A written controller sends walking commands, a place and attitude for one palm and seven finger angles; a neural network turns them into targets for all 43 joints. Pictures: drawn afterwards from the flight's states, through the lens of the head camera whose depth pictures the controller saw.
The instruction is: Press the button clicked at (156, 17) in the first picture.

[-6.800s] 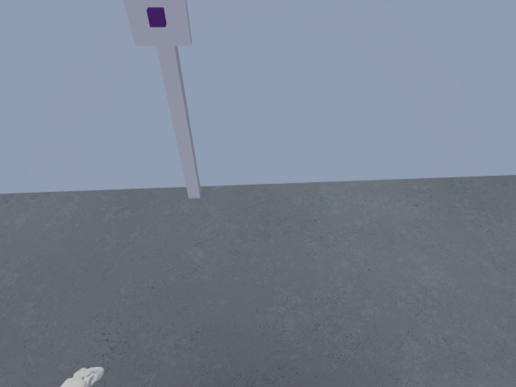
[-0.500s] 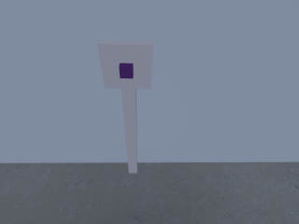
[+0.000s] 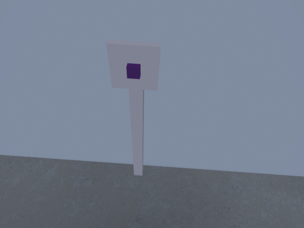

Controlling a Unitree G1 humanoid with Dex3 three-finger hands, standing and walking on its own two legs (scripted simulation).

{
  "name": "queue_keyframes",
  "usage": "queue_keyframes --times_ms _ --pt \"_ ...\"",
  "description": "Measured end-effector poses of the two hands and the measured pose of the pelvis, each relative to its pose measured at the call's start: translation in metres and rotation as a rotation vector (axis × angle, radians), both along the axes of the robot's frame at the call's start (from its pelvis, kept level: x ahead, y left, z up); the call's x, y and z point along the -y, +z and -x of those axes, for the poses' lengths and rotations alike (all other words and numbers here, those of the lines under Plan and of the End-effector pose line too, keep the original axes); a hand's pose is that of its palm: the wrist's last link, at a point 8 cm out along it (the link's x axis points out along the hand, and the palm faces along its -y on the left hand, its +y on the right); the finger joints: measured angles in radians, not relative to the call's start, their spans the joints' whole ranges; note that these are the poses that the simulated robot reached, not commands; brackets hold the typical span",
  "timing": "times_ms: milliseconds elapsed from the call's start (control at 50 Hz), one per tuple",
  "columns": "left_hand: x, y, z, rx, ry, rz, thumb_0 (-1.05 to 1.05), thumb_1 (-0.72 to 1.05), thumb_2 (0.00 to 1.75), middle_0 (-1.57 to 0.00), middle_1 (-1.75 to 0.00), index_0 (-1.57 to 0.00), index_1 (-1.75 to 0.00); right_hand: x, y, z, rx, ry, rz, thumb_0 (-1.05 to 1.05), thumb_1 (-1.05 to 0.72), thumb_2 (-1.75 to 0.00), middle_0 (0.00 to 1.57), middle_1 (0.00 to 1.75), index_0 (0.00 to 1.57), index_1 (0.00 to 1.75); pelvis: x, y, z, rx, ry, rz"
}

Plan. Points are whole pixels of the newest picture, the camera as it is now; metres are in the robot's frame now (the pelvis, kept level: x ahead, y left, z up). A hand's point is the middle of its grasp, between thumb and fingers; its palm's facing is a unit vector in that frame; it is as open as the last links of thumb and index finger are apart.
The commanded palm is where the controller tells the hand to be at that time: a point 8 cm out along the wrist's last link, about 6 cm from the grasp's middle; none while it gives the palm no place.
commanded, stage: shuffle to correct the standing spot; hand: left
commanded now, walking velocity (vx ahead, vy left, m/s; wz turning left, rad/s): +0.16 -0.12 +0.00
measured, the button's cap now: (133, 70) +0.60 +0.11 +0.12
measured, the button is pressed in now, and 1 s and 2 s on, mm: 0 0 0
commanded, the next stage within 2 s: come to a stop and stand still in 0.40 s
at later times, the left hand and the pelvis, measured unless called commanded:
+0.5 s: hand out of the picture +0.09 +0.09 -0.17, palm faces +0.09 -0.97 -0.20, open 7.3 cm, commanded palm none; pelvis +0.09 -0.08 +0.00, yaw +1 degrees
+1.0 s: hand out of the picture +0.12 +0.10 -0.17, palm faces +0.05 -0.97 -0.24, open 7.3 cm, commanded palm none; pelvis +0.11 -0.08 -0.01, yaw -1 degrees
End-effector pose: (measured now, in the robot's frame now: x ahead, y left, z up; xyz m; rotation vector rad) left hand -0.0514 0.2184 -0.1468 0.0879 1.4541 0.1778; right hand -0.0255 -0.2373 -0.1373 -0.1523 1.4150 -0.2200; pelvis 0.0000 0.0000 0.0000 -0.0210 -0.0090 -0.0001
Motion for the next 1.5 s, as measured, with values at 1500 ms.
queue_keyframes --times_ms 1500 --pt "0.012 0.003 -0.183 0.191 -0.118 -0.02 0.0 0.91 0.9 -0.2 -0.3 -0.2 -0.3 0.011 0.004 -0.119 0.082 0.047 -0.02 0.0 -0.92 -0.9 0.2 0.3 0.2 0.3 0.021 0.0 -0.09 -0.001 -0.01 0.0"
